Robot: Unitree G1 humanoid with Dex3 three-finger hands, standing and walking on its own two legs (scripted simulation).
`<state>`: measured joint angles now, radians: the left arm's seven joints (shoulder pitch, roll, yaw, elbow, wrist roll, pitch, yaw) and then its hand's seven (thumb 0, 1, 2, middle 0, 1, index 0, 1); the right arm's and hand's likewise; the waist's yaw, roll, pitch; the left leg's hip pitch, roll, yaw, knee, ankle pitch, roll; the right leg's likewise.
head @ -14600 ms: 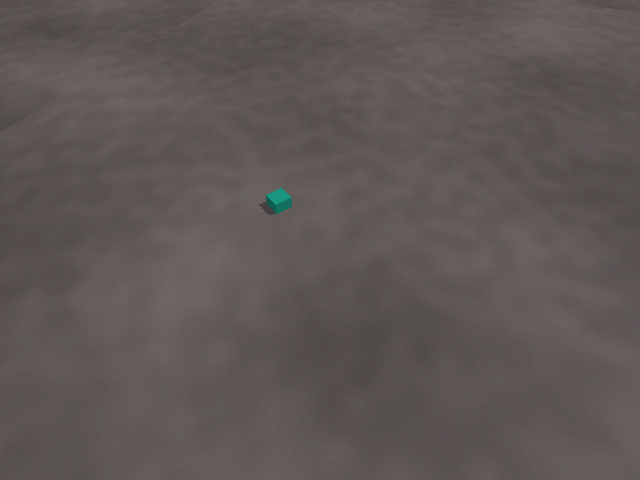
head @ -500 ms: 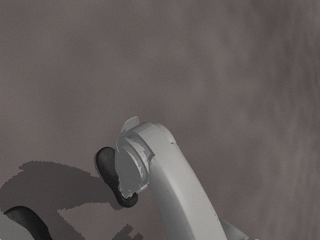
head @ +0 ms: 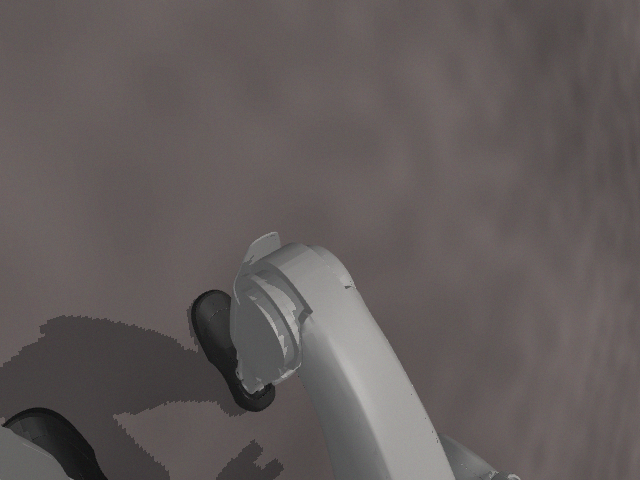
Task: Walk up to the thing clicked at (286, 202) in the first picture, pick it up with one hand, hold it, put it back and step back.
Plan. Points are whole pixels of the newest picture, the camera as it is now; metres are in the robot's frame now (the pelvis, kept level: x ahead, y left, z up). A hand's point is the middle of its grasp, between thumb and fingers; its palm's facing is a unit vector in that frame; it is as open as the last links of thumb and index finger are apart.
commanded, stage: close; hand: left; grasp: from above
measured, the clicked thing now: out of the picture +0.47 +0.36 -0.30
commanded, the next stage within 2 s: settle in 1.10 s
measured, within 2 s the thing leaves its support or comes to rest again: leaves its support in 1.54 s
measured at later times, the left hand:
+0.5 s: hand out of the picture +0.47 +0.36 -0.27, palm faces -0.20 -0.39 -0.90, open 11.8 cm
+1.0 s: hand out of the picture +0.47 +0.36 -0.27, palm faces -0.20 -0.38 -0.90, open 11.0 cm
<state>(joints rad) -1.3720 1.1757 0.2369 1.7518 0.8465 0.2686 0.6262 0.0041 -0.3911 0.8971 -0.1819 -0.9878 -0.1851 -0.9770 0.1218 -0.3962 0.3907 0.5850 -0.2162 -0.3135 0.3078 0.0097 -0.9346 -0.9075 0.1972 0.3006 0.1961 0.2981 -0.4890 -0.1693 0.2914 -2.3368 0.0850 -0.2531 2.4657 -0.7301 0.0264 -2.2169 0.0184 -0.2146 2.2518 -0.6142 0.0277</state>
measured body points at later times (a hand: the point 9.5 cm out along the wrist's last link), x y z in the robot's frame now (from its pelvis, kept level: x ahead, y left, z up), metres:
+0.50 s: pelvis +0.00 +0.00 +0.00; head +0.33 +0.12 +0.28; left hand +0.48 +0.38 -0.22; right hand +0.02 -0.24 -0.04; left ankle +0.06 +0.12 -0.30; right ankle +0.13 -0.11 -0.30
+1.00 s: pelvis +0.00 +0.00 +0.00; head +0.32 +0.12 +0.28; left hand +0.48 +0.38 -0.22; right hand +0.02 -0.24 -0.04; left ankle +0.06 +0.12 -0.30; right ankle +0.13 -0.11 -0.30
